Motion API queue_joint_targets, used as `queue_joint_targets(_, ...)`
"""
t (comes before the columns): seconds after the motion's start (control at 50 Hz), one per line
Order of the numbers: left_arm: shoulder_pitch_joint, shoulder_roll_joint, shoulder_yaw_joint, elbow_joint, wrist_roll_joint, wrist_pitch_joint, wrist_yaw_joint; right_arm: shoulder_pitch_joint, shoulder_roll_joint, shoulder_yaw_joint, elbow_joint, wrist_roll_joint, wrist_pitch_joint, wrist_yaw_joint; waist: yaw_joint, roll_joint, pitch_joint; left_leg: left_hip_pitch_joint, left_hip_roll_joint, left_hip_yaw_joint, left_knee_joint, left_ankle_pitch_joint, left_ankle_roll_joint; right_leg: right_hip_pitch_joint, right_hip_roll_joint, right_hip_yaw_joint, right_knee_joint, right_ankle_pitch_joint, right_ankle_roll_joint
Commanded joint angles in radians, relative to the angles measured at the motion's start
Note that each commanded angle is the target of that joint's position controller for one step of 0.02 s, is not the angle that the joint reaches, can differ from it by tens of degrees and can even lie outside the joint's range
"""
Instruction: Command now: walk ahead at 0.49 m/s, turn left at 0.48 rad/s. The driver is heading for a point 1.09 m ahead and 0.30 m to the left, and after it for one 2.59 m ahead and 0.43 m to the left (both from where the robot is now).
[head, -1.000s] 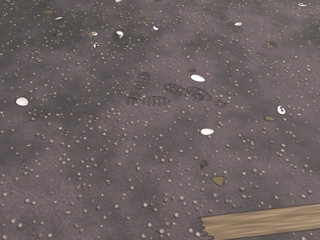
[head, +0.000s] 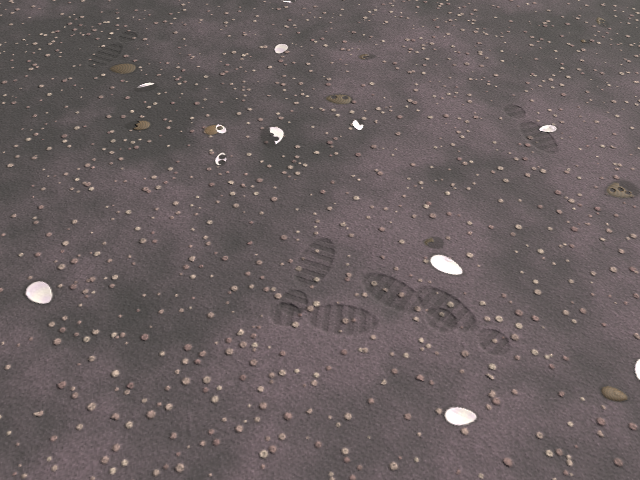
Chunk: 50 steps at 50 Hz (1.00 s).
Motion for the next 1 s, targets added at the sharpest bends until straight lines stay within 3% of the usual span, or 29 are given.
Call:
queue_joint_targets(0.02,0.001,0.051,0.013,-0.064,0.008,0.009,0.015,-0.051,-0.161,-0.036,-0.092,0.007,-0.020,-0.025,0.036,0.077,0.034,-0.203,0.217,-0.206,-0.173,0.040,0.154,0.115,0.029,-0.044,-0.230,0.183,0.036)
queue_joint_targets(0.08,-0.115,0.039,0.006,-0.100,-0.009,0.004,0.007,0.016,-0.177,-0.044,-0.084,0.021,-0.009,-0.033,-0.017,0.103,0.009,-0.133,0.216,-0.226,-0.127,0.002,0.121,0.163,0.080,-0.044,-0.441,0.273,0.049)
queue_joint_targets(0.14,-0.177,0.071,0.013,-0.133,-0.024,-0.006,-0.007,0.056,-0.168,-0.044,-0.079,0.029,0.004,-0.039,-0.037,0.105,-0.003,-0.023,0.255,-0.316,-0.058,-0.072,0.112,0.175,0.095,-0.012,-0.539,0.237,0.051)
queue_joint_targets(0.18,-0.176,0.101,0.023,-0.145,-0.027,-0.019,-0.018,0.051,-0.172,-0.047,-0.089,0.024,0.012,-0.044,-0.020,0.120,-0.011,0.034,0.275,-0.381,0.007,-0.081,0.102,0.217,0.104,-0.001,-0.593,0.152,0.032)
queue_joint_targets(0.22,-0.061,0.130,0.041,-0.119,-0.025,-0.032,-0.018,0.024,-0.154,-0.042,-0.108,0.018,0.021,-0.047,0.046,0.143,-0.052,0.034,0.238,-0.395,0.118,-0.033,0.072,0.381,0.105,-0.023,-0.660,0.088,-0.009)
queue_joint_targets(0.24,0.078,0.172,0.057,-0.098,-0.012,-0.037,-0.011,0.003,-0.106,-0.025,-0.128,0.010,0.017,-0.042,0.112,0.108,-0.156,-0.051,0.187,-0.337,0.311,-0.030,0.037,0.605,0.005,0.053,-0.643,0.072,-0.066)
queue_joint_targets(0.26,0.223,0.259,0.079,-0.087,0.004,-0.030,-0.002,0.075,-0.037,-0.005,-0.151,0.018,0.004,-0.036,0.124,-0.107,-0.305,-0.334,0.053,-0.177,0.632,-0.237,-0.036,0.972,-0.217,0.346,-0.653,0.017,-0.192)
queue_joint_targets(0.28,0.272,0.248,0.084,-0.057,-0.007,-0.013,-0.010,0.133,-0.068,-0.003,-0.175,0.039,-0.005,-0.035,0.102,-0.322,-0.345,-0.567,0.066,-0.123,0.845,-0.475,-0.051,1.062,-0.355,0.683,-0.739,-0.190,-0.276)
queue_joint_targets(0.3,0.218,0.148,0.061,-0.086,-0.010,-0.011,-0.011,0.083,-0.170,-0.026,-0.160,0.047,0.001,-0.037,0.115,-0.162,-0.217,-0.629,0.129,-0.154,0.953,-0.396,-0.059,0.950,-0.315,0.602,-0.759,-0.266,-0.239)
queue_joint_targets(0.32,0.170,0.113,0.050,-0.094,-0.013,-0.005,-0.012,0.011,-0.182,-0.034,-0.172,0.036,0.011,-0.038,0.112,-0.064,-0.119,-0.624,0.163,-0.124,0.973,-0.303,-0.067,0.823,-0.268,0.438,-0.769,-0.181,-0.196)
queue_joint_targets(0.34,0.118,0.096,0.042,-0.097,-0.012,0.000,-0.016,-0.017,-0.162,-0.035,-0.181,0.024,0.017,-0.037,0.089,-0.020,-0.060,-0.589,0.190,-0.111,0.938,-0.234,-0.078,0.712,-0.212,0.323,-0.802,-0.074,-0.176)
queue_joint_targets(0.38,0.076,0.080,0.036,-0.085,-0.006,0.002,-0.021,-0.024,-0.124,-0.038,-0.195,0.023,0.030,-0.029,0.051,-0.060,-0.005,-0.521,0.234,-0.084,0.884,-0.168,-0.087,0.581,-0.144,0.163,-0.861,0.044,-0.153)
queue_joint_targets(0.42,0.088,0.092,0.044,-0.068,-0.009,-0.005,-0.026,-0.031,-0.093,-0.034,-0.213,0.025,0.041,-0.023,0.044,-0.065,-0.004,-0.516,0.243,-0.060,0.870,-0.121,-0.097,0.555,-0.127,0.068,-0.889,0.159,-0.169)
queue_joint_targets(0.48,0.114,0.123,0.058,-0.042,-0.008,-0.006,-0.024,-0.087,-0.085,-0.033,-0.253,0.020,0.044,-0.021,0.049,-0.038,0.000,-0.567,0.251,-0.066,0.765,-0.032,-0.111,0.583,-0.140,-0.023,-0.898,0.303,-0.185)
queue_joint_targets(0.58,0.142,0.161,0.065,-0.020,-0.014,0.011,-0.012,-0.240,-0.066,-0.024,-0.311,0.018,0.035,0.008,0.098,-0.031,0.028,-0.523,0.242,0.002,0.484,0.165,-0.097,0.621,-0.133,-0.158,-0.897,0.298,-0.156)
queue_joint_targets(0.68,0.189,0.200,0.076,0.008,-0.035,0.037,-0.010,-0.348,-0.077,-0.026,-0.381,0.025,0.037,0.037,0.113,-0.036,0.070,-0.501,0.218,0.072,0.353,0.050,-0.048,0.732,-0.182,-0.217,-0.843,0.364,-0.126)
queue_joint_targets(0.72,0.178,0.231,0.084,0.004,-0.039,0.049,-0.005,-0.310,-0.107,-0.042,-0.388,0.020,0.042,0.040,0.070,-0.067,0.023,-0.376,0.157,0.132,0.330,-0.054,-0.008,0.748,-0.181,-0.260,-0.724,0.674,-0.107)
queue_joint_targets(0.74,0.172,0.246,0.088,0.001,-0.040,0.057,0.000,-0.229,-0.138,-0.060,-0.373,0.018,0.046,0.037,0.019,-0.079,-0.031,-0.256,0.113,0.159,0.314,-0.087,0.017,0.741,-0.170,-0.282,-0.594,0.830,-0.096)
queue_joint_targets(0.76,0.160,0.241,0.085,-0.005,-0.043,0.063,0.005,-0.061,-0.187,-0.090,-0.328,0.020,0.048,0.029,-0.073,-0.055,-0.117,-0.019,0.066,0.169,0.241,-0.024,0.055,0.663,-0.134,-0.312,-0.383,0.860,-0.069)
queue_joint_targets(0.78,0.180,0.197,0.065,-0.024,-0.023,0.057,0.006,0.107,-0.265,-0.122,-0.288,0.019,0.056,0.005,-0.138,0.060,-0.213,0.317,0.184,-0.037,0.219,-0.001,0.113,0.390,-0.093,-0.306,-0.073,0.536,-0.028)
queue_joint_targets(0.8,0.280,0.046,0.016,-0.081,0.006,0.025,-0.013,0.065,-0.371,-0.125,-0.300,0.016,0.044,-0.001,0.003,0.312,-0.315,0.610,0.455,-0.620,0.113,-0.141,0.286,-0.038,0.104,-0.199,0.263,-0.398,0.018)
queue_joint_targets(0.82,0.190,0.141,0.031,-0.076,-0.034,-0.012,-0.028,0.122,-0.276,-0.100,-0.308,0.012,0.033,0.001,-0.086,0.199,-0.415,0.624,0.503,-0.766,-0.013,-0.203,0.298,-0.123,0.096,-0.005,0.361,-0.390,0.002)
queue_joint_targets(0.84,0.116,0.174,0.043,-0.096,-0.067,-0.021,-0.032,0.091,-0.225,-0.084,-0.284,0.005,0.023,0.006,-0.082,0.152,-0.262,0.518,0.471,-0.593,-0.014,-0.102,0.244,-0.185,0.053,-0.018,0.340,-0.293,-0.013)
queue_joint_targets(0.86,0.093,0.161,0.037,-0.098,-0.052,-0.023,-0.025,0.016,-0.196,-0.073,-0.291,0.013,0.018,0.007,-0.037,0.073,-0.173,0.354,0.425,-0.454,-0.012,0.002,0.204,-0.142,0.006,-0.029,0.257,-0.201,-0.019)
queue_joint_targets(0.88,0.086,0.159,0.041,-0.087,-0.028,-0.016,-0.017,-0.059,-0.164,-0.062,-0.301,0.009,0.016,0.008,0.004,0.051,-0.120,0.213,0.383,-0.356,-0.023,0.105,0.174,-0.073,-0.025,-0.034,0.188,-0.150,-0.012)
queue_joint_targets(0.9,0.116,0.160,0.046,-0.080,-0.022,-0.002,-0.018,-0.098,-0.138,-0.052,-0.310,-0.002,0.012,0.008,0.042,0.070,-0.105,0.128,0.353,-0.300,-0.051,0.167,0.164,-0.003,-0.047,-0.024,0.151,-0.115,-0.009)
queue_joint_targets(0.92,0.137,0.150,0.047,-0.076,-0.020,0.012,-0.019,-0.110,-0.136,-0.051,-0.307,-0.004,0.007,0.007,0.059,0.078,-0.100,0.079,0.340,-0.275,-0.080,0.197,0.165,0.035,-0.049,-0.028,0.126,-0.093,-0.002)
queue_joint_targets(0.96,0.141,0.120,0.043,-0.074,-0.012,0.033,-0.017,-0.094,-0.151,-0.054,-0.280,0.000,-0.008,0.004,0.070,0.072,-0.077,0.028,0.328,-0.209,-0.116,0.276,0.173,0.041,-0.045,-0.044,0.069,-0.046,0.020)
queue_joint_targets(1.0,0.078,0.104,0.039,-0.096,-0.006,0.041,-0.012,-0.062,-0.164,-0.056,-0.253,0.000,-0.012,-0.006,0.055,0.070,-0.037,0.022,0.313,-0.158,-0.139,0.316,0.164,-0.011,-0.042,-0.049,-0.022,0.049,0.038)
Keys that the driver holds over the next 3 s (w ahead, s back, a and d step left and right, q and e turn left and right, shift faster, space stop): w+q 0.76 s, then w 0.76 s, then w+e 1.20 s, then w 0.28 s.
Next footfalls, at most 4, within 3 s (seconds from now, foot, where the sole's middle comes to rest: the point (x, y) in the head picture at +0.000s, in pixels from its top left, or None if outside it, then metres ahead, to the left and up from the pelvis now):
0.24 right None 0.31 -0.14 -0.78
0.78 left None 0.49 0.20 -0.78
1.34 right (232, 327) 0.87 0.20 -0.78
1.84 left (99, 300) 0.96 0.54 -0.78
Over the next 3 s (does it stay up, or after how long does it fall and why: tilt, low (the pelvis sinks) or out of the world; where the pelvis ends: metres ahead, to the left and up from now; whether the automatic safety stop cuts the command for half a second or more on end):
stays up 1.48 0.48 -0.01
